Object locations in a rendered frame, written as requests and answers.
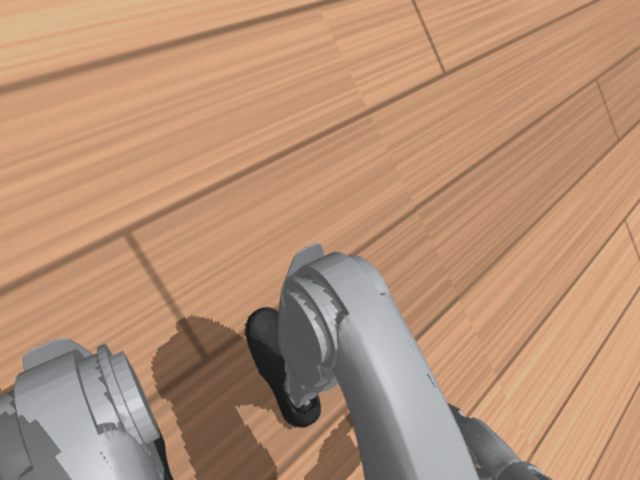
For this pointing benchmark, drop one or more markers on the right robot foot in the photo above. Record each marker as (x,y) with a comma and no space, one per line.
(262,339)

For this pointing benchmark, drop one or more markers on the right robot arm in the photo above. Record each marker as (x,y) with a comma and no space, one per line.
(522,471)

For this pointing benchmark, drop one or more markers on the right robot hand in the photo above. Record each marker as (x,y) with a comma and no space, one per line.
(486,448)

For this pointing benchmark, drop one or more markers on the left robot foot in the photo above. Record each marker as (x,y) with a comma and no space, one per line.
(160,446)

